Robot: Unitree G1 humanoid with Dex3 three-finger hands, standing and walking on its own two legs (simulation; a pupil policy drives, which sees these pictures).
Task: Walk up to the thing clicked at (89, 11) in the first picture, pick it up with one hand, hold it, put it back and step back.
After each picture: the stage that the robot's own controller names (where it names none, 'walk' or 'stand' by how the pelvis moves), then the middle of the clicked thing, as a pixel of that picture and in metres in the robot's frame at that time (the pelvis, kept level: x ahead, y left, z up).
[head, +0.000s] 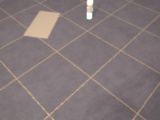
stand; (89, 9) +1.95 -0.07 -0.66
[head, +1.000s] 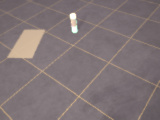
walk; (73, 23) +1.80 +0.24 -0.64
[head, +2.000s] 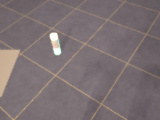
walk; (55, 44) +1.20 +0.37 -0.65
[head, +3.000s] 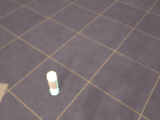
walk; (53, 83) +0.75 +0.25 -0.63
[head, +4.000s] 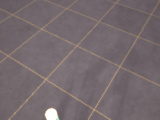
walk; out of the picture +0.42 +0.20 -0.63
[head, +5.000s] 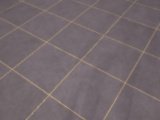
stand; out of the picture +0.34 +0.19 -0.66
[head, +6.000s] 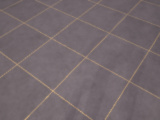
stand; out of the picture +0.35 +0.18 -0.66
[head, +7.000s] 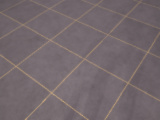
stand; out of the picture +0.35 +0.19 -0.66
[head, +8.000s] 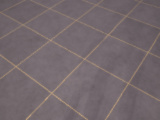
stand; out of the picture +0.34 +0.19 -0.66
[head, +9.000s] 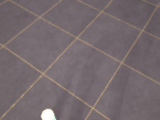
go down; out of the picture +0.36 +0.20 -0.62
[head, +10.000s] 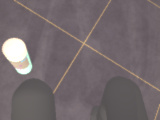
go down; (20, 59) +0.42 +0.23 -0.23
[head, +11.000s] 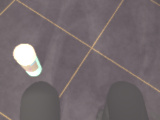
close in; (30, 62) +0.43 +0.22 -0.26
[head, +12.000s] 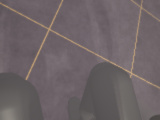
close in; out of the picture +0.41 +0.27 -0.16
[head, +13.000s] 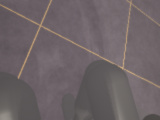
close; out of the picture +0.41 +0.27 -0.16
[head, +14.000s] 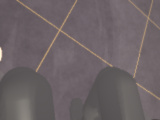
lift; out of the picture +0.34 +0.26 -0.15
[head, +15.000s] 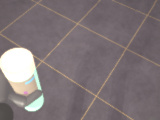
lift; (26, 85) +0.32 +0.18 +0.04
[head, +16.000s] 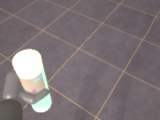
hold; (35, 85) +0.33 +0.16 +0.04
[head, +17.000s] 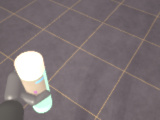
hold; (37, 86) +0.32 +0.16 +0.03
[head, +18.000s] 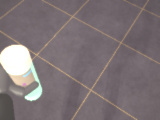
crouch; (25, 77) +0.36 +0.19 -0.02
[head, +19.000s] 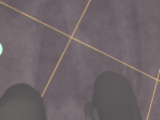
lower; out of the picture +0.48 +0.26 -0.06
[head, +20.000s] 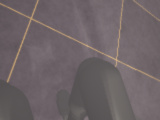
lower; out of the picture +0.45 +0.28 -0.16
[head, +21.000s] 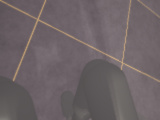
lower; out of the picture +0.42 +0.29 -0.16
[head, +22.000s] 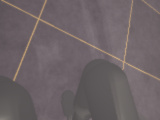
lower; out of the picture +0.42 +0.29 -0.16
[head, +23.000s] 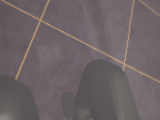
lower; out of the picture +0.41 +0.28 -0.16
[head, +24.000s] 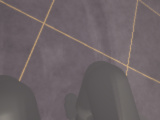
open; out of the picture +0.41 +0.26 -0.16
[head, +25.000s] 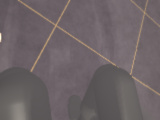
stand; out of the picture +0.39 +0.25 -0.17
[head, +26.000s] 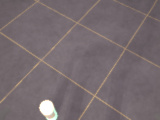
stand; (49, 111) +0.36 +0.19 -0.52
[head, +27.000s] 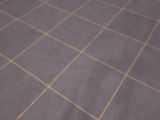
stand; out of the picture +0.35 +0.18 -0.60
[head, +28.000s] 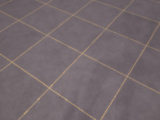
stand; out of the picture +0.34 +0.18 -0.60
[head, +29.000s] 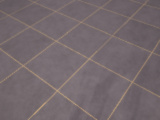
stand; out of the picture +0.37 +0.17 -0.65
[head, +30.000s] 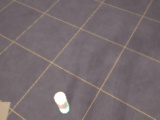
walk; (62, 103) +0.46 +0.19 -0.63
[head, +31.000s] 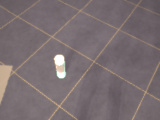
walk; (60, 67) +0.76 +0.17 -0.63
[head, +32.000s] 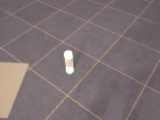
stand; (69, 62) +1.01 +0.20 -0.64
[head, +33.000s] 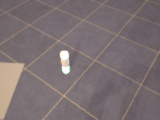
stand; (65, 62) +0.99 +0.20 -0.66
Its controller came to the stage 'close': yes
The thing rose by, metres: 0.68
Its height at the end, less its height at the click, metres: +0.00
